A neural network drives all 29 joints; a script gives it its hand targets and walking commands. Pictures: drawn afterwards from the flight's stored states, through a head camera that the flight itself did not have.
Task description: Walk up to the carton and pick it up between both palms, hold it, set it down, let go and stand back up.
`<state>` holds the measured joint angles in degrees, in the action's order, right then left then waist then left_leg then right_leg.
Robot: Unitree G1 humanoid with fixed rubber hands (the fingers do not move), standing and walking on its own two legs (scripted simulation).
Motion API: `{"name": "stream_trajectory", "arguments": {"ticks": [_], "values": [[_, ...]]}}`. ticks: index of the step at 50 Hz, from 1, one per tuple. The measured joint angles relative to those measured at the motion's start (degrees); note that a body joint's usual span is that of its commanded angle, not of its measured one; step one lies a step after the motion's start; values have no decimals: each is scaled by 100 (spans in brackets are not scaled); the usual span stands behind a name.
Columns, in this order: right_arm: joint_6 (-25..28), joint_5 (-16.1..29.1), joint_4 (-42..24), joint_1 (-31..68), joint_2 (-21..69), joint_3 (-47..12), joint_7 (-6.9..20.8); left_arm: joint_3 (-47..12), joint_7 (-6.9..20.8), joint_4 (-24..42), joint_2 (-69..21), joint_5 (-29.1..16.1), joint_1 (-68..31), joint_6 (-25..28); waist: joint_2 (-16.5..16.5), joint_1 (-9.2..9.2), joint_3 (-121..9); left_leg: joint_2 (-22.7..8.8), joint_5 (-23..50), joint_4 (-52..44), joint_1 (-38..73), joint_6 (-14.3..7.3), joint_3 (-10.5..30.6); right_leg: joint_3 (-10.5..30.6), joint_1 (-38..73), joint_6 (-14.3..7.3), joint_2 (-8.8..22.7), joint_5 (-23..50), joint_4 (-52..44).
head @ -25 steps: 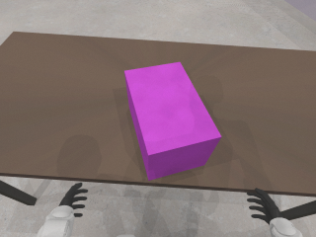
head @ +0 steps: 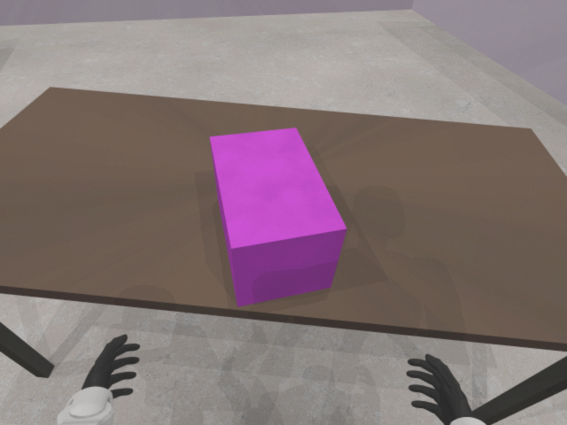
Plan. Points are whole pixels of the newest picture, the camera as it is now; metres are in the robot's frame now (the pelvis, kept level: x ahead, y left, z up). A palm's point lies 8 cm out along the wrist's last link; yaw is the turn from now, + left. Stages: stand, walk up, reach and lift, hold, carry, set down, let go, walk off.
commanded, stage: reach and lift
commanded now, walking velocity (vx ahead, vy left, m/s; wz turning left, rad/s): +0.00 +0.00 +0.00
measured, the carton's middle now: (269, 210) +0.49 +0.06 +0.00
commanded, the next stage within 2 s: none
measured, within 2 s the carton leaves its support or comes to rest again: neither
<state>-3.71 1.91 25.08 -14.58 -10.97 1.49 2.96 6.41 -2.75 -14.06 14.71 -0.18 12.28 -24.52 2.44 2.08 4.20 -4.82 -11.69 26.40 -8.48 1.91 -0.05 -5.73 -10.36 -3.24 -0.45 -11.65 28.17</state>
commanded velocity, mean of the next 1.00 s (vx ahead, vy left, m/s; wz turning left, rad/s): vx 0.00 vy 0.00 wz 0.00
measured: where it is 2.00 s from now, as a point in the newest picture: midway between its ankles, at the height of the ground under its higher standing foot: outside the picture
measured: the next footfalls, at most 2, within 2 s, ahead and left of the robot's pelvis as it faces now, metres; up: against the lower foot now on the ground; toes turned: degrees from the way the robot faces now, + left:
none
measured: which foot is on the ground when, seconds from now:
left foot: down 0.00-1.00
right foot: down 0.00-1.00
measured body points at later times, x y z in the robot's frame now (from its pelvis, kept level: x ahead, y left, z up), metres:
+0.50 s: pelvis -0.03 +0.00 +0.00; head -0.10 +0.01 +0.44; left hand +0.18 +0.21 +0.00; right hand +0.19 -0.24 +0.00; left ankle +0.04 +0.17 -0.73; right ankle +0.05 -0.08 -0.74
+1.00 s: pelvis -0.06 +0.00 -0.01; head -0.10 +0.00 +0.44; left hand +0.22 +0.17 +0.06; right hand +0.24 -0.23 +0.04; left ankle +0.04 +0.17 -0.73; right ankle +0.05 -0.08 -0.73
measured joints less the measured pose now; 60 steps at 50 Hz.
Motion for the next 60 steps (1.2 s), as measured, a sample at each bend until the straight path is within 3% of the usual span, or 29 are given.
{"name": "stream_trajectory", "arguments": {"ticks": [8, 15, 19, 23, 26, 31, 34, 39, 44, 54, 60], "values": [[-539, 244, -651, 239, -230, 163, 115, -100, -235, 520, -202, -179, -89, -148, -78, -40, -24, 193, 105, -14, -72, -170, 58, 120, -154, 19, 83, 147, 74], [-624, 427, -508, 525, -578, 261, 463, -283, -517, 418, -531, 95, -384, 4, -194, -126, -139, 177, -39, 127, -130, -95, 130, 200, -94, 196, -8, 189, 9], [-478, 533, -310, 552, -700, 271, 677, -378, -623, 328, -769, 185, -360, 203, -214, -125, -273, 195, -124, 228, -101, -65, 199, 229, -25, 103, -48, 104, 86], [-473, 800, -427, 543, -637, 233, 650, -417, -684, 353, -944, -55, -356, 185, 7, -8, -379, 363, -287, 179, -7, -167, 165, 323, -101, 24, 75, 1, 327], [-544, 936, -477, 719, -553, 194, 657, -468, -817, 499, -1006, -45, -428, 83, 87, 33, -360, 357, -328, 158, 69, -101, 127, 374, -83, 17, 65, 10, 377], [-523, 991, -229, 1146, -585, 138, 776, -454, -999, 534, -1115, 234, -696, 24, -66, -41, -255, 240, -475, 294, 83, -62, 216, 326, 57, 70, -74, -64, 286], [-441, 1142, -103, 1232, -692, 182, 784, -421, -1054, 715, -1152, 74, -767, 66, -92, 48, -219, 237, -249, 251, 69, -28, 210, 342, 7, -8, -86, 71, 309], [-407, 1323, -80, 1383, -902, 42, 639, -391, -1103, 772, -1159, -165, -982, 57, 39, 83, -239, 461, -270, 200, -43, -196, 298, 425, -256, -73, 10, -109, 546], [-243, 1554, -262, 1639, -938, -68, 702, -475, -1300, 995, -1338, -159, -1151, 48, -10, 131, -220, 360, -157, 184, -158, -54, 198, 536, -396, -69, -101, 13, 476], [66, 1836, 351, 2437, -1050, -327, 735, -590, -1518, 1029, -1758, -181, -1701, 37, 33, 256, -207, 482, -220, 310, -444, -53, 286, 664, -680, -77, -122, -34, 515], [44, 1897, 928, 2916, -1075, -363, 748, -582, -1658, 702, -1829, -151, -2033, -133, 21, 350, -185, 454, -263, 400, -530, -24, 260, 712, -729, -57, -164, -156, 509]]}}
